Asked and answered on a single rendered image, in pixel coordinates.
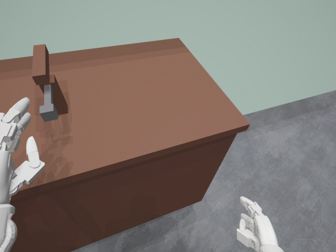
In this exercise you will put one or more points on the robot left hand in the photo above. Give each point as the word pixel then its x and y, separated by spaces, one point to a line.
pixel 12 126

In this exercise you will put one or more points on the robot right hand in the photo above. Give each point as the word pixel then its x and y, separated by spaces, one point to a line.
pixel 260 232

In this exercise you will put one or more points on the counter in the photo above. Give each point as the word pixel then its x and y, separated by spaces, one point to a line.
pixel 141 131

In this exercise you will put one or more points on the robot left forearm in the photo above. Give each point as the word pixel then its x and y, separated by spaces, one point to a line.
pixel 8 229

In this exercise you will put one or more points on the tap lever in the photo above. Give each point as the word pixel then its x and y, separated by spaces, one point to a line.
pixel 48 112

